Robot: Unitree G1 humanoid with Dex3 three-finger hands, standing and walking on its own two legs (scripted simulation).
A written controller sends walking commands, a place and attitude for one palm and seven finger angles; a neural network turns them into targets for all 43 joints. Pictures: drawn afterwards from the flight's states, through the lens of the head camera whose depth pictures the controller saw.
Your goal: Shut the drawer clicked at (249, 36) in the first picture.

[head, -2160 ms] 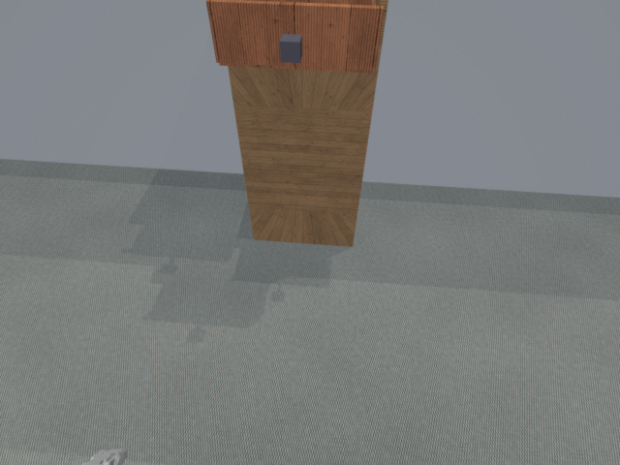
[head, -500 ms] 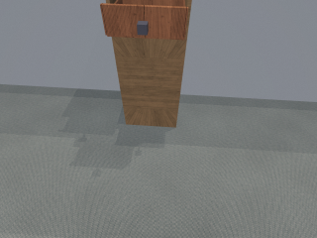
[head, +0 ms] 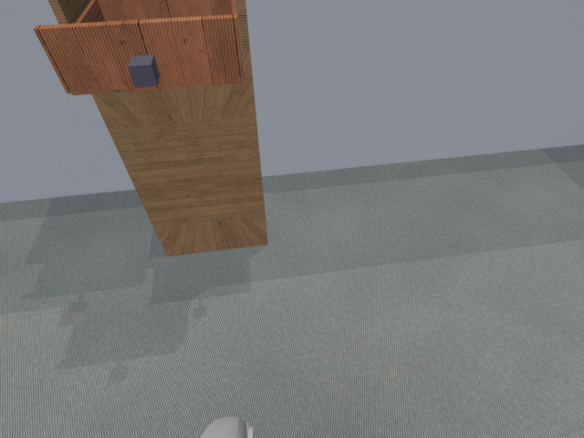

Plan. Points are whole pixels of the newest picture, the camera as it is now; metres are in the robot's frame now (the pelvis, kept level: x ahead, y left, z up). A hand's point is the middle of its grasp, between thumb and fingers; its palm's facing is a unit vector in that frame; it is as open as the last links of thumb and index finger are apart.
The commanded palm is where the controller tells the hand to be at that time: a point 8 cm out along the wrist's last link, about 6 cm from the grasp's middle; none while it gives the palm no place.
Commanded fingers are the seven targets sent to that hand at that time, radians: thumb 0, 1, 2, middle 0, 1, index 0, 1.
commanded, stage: turn to face it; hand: left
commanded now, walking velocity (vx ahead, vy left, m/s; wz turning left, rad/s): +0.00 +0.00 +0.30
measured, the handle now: (145, 66) +0.75 +0.35 +0.15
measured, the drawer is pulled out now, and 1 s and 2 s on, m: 0.17 0.17 0.17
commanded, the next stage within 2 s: take the last steps up to it in 0.52 s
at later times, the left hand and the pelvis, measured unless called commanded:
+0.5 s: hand out of the picture +0.09 +0.23 -0.18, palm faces +0.14 -0.97 -0.18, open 7.4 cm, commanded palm none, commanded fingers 0.00 0.90 0.90 -0.20 -0.30 -0.20 -0.30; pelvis +0.09 +0.05 +0.00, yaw +5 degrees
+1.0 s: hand out of the picture +0.03 +0.18 -0.17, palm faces +0.31 -0.94 -0.15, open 7.4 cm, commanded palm none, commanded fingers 0.00 0.90 0.90 -0.20 -0.30 -0.20 -0.30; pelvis +0.13 +0.05 +0.00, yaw +13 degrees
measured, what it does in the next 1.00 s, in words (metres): walks ahead: left foot, then right foot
